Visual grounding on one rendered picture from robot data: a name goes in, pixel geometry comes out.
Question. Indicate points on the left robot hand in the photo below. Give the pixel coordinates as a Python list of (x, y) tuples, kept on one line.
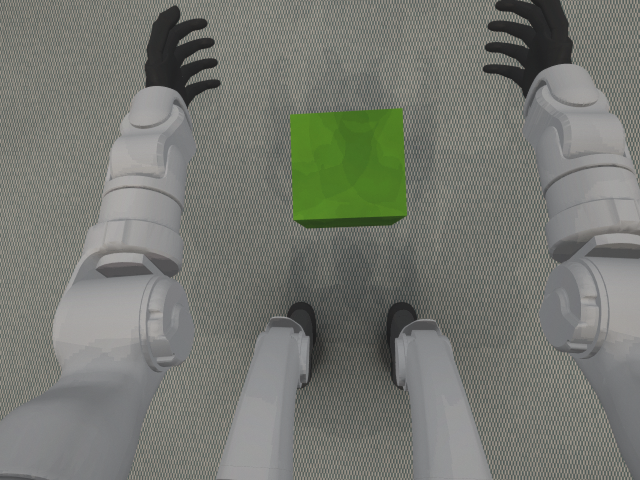
[(165, 57)]

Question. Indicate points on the carton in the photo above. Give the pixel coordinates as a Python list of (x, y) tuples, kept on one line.
[(348, 168)]

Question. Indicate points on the robot right upper arm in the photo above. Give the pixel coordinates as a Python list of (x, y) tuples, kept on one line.
[(591, 310)]

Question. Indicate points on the robot left thigh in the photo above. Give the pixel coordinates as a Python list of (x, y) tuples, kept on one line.
[(260, 441)]

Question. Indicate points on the right robot hand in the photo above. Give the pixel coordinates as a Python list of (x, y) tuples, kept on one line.
[(548, 40)]

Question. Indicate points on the robot left forearm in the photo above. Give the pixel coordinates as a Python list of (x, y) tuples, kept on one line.
[(143, 197)]

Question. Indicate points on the robot right forearm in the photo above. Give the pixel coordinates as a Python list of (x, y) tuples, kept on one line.
[(586, 172)]

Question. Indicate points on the robot right thigh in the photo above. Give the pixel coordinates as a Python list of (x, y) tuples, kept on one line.
[(446, 442)]

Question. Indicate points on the robot left upper arm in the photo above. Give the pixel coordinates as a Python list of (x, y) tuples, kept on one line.
[(115, 339)]

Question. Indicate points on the robot thigh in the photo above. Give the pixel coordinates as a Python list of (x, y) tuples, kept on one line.
[(260, 441), (446, 442)]

